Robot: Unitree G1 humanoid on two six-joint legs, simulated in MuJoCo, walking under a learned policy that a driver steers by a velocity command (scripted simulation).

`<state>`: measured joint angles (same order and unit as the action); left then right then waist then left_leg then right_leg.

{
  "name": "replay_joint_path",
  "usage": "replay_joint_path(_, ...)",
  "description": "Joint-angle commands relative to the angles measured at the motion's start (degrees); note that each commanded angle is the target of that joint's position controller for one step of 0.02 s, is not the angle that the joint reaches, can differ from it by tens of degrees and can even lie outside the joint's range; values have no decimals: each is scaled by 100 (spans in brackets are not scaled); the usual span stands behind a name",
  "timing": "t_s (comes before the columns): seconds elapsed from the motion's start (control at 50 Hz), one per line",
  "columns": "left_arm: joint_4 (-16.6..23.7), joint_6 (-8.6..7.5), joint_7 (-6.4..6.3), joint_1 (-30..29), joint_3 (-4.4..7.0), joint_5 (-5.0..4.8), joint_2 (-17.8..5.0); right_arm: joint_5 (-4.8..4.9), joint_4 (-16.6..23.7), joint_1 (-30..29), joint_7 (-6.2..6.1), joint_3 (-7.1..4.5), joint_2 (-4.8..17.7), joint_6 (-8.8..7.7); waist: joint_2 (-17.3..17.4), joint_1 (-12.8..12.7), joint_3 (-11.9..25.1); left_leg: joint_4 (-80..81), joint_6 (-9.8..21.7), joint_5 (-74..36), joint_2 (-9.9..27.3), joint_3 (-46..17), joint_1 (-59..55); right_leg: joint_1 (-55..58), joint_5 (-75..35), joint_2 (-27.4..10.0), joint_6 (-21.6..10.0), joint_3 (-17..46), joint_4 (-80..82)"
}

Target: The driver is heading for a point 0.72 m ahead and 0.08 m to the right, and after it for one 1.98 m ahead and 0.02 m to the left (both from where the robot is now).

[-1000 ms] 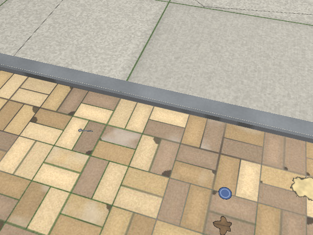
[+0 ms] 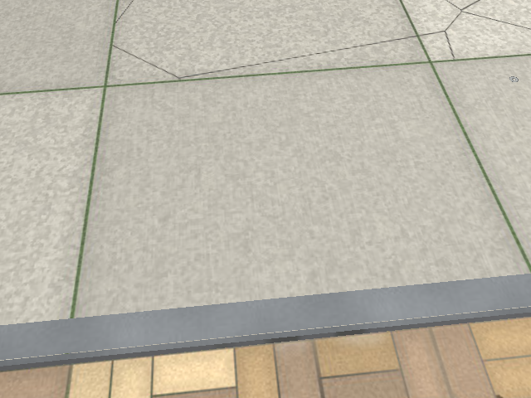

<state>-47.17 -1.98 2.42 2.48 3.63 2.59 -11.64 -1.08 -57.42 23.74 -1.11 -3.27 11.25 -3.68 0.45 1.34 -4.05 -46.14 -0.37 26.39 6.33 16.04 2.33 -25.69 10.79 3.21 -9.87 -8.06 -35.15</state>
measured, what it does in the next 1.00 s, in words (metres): climbs, turning right: left foot, then right foot 0.04 m higher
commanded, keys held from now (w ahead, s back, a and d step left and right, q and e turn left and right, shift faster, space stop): w+e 0.38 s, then w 0.50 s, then q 0.12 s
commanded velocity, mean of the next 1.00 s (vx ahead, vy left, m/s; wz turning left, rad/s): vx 0.49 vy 0.00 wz -0.34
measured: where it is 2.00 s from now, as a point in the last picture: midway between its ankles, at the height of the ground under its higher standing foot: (329, 310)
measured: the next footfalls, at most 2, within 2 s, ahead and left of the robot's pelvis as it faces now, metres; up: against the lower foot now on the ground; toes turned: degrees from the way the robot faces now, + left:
left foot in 0.54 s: +0.45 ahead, +0.07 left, +0.00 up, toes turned -15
right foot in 0.94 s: +0.64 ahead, -0.24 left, +0.04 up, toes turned -24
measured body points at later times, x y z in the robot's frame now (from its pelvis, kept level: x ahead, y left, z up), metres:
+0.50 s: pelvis +0.28 -0.01 +0.02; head +0.31 -0.03 +0.46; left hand +0.29 +0.28 -0.11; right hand +0.45 -0.27 -0.07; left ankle +0.43 +0.08 -0.70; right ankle +0.09 -0.04 -0.71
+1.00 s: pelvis +0.52 -0.10 +0.03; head +0.56 -0.12 +0.47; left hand +0.79 +0.03 -0.07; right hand +0.40 -0.31 -0.12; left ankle +0.42 +0.07 -0.68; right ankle +0.60 -0.22 -0.68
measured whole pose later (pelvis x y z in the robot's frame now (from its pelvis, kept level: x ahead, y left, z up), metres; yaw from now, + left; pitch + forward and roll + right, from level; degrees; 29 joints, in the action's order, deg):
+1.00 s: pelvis +0.52 -0.10 +0.03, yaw -18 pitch +2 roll +0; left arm -40.8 -3.5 1.2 1.9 0.3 2.4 -10.2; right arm 0.8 -54.6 25.1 0.7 -1.6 11.6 -3.7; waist 1.1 3.3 -3.8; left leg -37.0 0.0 20.9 2.8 1.8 5.4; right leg -33.0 10.6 -1.1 -4.0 -6.1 -42.2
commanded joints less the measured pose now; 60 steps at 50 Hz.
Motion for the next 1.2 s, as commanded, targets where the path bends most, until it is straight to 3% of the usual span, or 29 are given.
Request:
replay_joint_path(0.02,-147,109,-160,1941,471,-113,-1617,27,1052,-725,133,-162,877,-174,-361,-817,1509,-3822,61,49,-448,-1610,4128,4078,423,-2222,-1407,4527,2026)
replay_joint_path(0.06,-182,53,-213,1400,325,-174,-1081,85,1038,-784,134,-110,727,-279,218,-331,477,-2842,109,-833,2,-1689,3833,2703,-955,-1852,-969,3200,2121)
replay_joint_path(0.1,-130,-66,-254,1121,231,-244,-837,-137,985,-592,126,-102,662,-80,147,-3,433,-2248,-9,-898,143,-1757,3143,2009,-1798,-1352,-724,2479,2186)
replay_joint_path(0.16,-190,-216,-236,1418,232,-296,-981,-194,1104,-744,192,-87,587,146,-11,47,440,-1752,-188,-1070,89,-1635,3139,1800,-2326,-1077,-680,2206,2260)
replay_joint_path(0.22,-231,-218,-228,1844,244,-282,-1080,-170,1399,-1503,209,-72,633,201,-198,-199,258,-1093,-298,-1696,52,-1559,3640,1908,-2236,-958,-487,2253,2352)
replay_joint_path(0.42,-257,-178,-359,2716,208,-165,-1128,-93,2127,-3098,280,90,679,81,-465,-718,111,643,-68,-2284,-384,-1549,4157,3255,-3009,-1144,-364,2760,1804)
replay_joint_path(0.48,-249,-214,-394,2511,169,-181,-1114,-98,2032,-2468,242,70,787,-1,-457,-372,239,1485,294,-2013,-706,-1417,2604,2985,-4345,-1028,6,2527,1346)
replay_joint_path(0.5,-406,-208,-339,2812,115,-147,-1002,-108,1863,-2004,204,-23,945,-70,-134,-292,672,1476,462,-1880,-1039,-1080,1573,2961,-5493,-725,163,2347,423)
replay_joint_path(0.52,-408,-249,-320,2501,145,-198,-1214,-79,1667,-1179,122,-58,913,-118,-289,288,1027,2203,563,-2381,-857,-1284,423,2539,-5246,-626,245,2290,-610)
replay_joint_path(0.54,-195,-335,-314,2227,118,-249,-1067,-209,1488,-171,8,-146,1298,-168,-86,673,1661,2130,826,-2500,232,-2250,-1164,1415,-3361,-410,323,2233,-1964)
replay_joint_path(0.56,-168,-319,-320,3071,-13,-484,-387,-284,1323,135,35,-280,1822,-115,1486,197,2360,1886,1800,-4733,2165,-4702,-2852,-520,2135,502,630,1542,-3934)
replay_joint_path(0.58,-204,-259,-401,2655,66,-201,-969,-101,1257,256,121,-269,1464,-56,283,379,1994,2197,1892,-4279,1958,-5019,-2124,-1038,1816,198,579,1636,-4454)
replay_joint_path(0.6,-85,-255,-384,2103,57,-161,-837,-82,1272,-230,144,-158,1064,-87,98,221,1103,2445,1704,-3731,1639,-4174,-1284,-1237,1379,-21,588,1675,-4307)
replay_joint_path(0.64,83,-190,-251,1618,32,-103,-727,-118,1222,-647,168,-28,661,-121,259,33,447,2936,1318,-3318,1065,-3274,-267,-1257,1058,-267,586,1453,-3998)
replay_joint_path(0.68,184,-62,-119,1618,3,-58,-574,-46,1029,-558,158,5,633,-165,566,-185,283,3312,1198,-3218,818,-2823,278,-1138,1046,-291,639,1291,-3886)
replay_joint_path(0.76,595,-40,-1,884,-101,16,-391,3,766,-315,176,-25,760,-273,590,-276,114,3801,1239,-3653,657,-2191,408,-1691,445,-583,754,819,-3273)
replay_joint_path(0.82,851,-61,43,312,-237,-14,-237,12,716,-328,150,-5,742,-263,572,-267,115,3874,1044,-3869,390,-1682,657,-1128,-281,-777,752,565,-1932)
replay_joint_path(0.86,991,-35,35,-47,-309,-65,-164,50,646,-110,145,-44,906,-228,593,-133,36,4013,982,-3977,475,-1656,648,-641,-299,-727,713,430,-952)
replay_joint_path(0.9,1007,-12,-28,-12,-285,-51,-260,44,517,246,155,-79,1078,-143,542,-56,54,3734,991,-4594,753,-1769,306,-337,423,-454,609,114,-761)
replay_joint_path(0.92,957,-45,-75,227,-253,-68,-283,21,470,287,143,-59,1065,-112,514,-189,147,3218,880,-5591,735,-1739,77,-79,340,-324,562,172,-544)
replay_joint_path(0.94,691,-122,-126,1057,-183,-61,-351,50,441,297,160,-34,1034,-83,368,-540,576,2204,725,-6443,493,-1507,-2,784,48,6,471,-40,-95)
replay_joint_path(0.96,502,-226,-171,1576,-64,14,-683,206,507,560,181,34,788,-96,-11,-618,1215,1025,414,-5887,84,-1340,892,2307,-719,-367,314,473,29)
replay_joint_path(0.98,403,-215,-211,2420,163,75,-1254,367,766,599,188,114,636,-110,-1037,-992,2320,-986,67,-3147,-520,-1074,2288,3931,-1441,-2004,-258,2461,543)
replay_joint_path(1.0,358,-141,-247,2558,194,-78,-1327,283,859,265,123,3,857,-48,-1258,-1058,2858,-2578,136,265,-925,-1416,2448,3825,-2917,-2803,-628,3588,1227)
replay_joint_path(1.02,495,-149,-283,1881,137,-97,-1203,195,892,99,53,-35,717,64,-596,-619,2210,-3227,201,258,-592,-1940,2656,3071,-3527,-2806,-634,2952,1097)
replay_joint_path(1.04,533,-171,-315,1430,39,-120,-814,148,921,-42,35,-13,572,138,-306,-423,1557,-2994,254,156,-350,-1856,2891,2517,-3309,-2587,-486,2405,1173)
replay_joint_path(1.08,428,-193,-381,1051,-57,-175,-442,17,926,-70,43,-83,538,292,-541,-77,578,-2440,235,-170,-161,-1812,2734,1447,-2609,-2116,-88,1538,1664)
replay_joint_path(1.16,434,-220,-419,888,-17,-67,-478,5,1051,-60,74,-150,388,598,-542,207,544,-2045,130,-564,-304,-1567,2513,914,-2098,-2024,-144,710,1989)
replay_joint_path(1.2,426,-195,-451,862,-1,-44,-517,-49,1262,-451,128,-133,353,679,-680,154,449,-1360,103,-890,-224,-1504,2566,877,-1476,-2042,-148,477,2074)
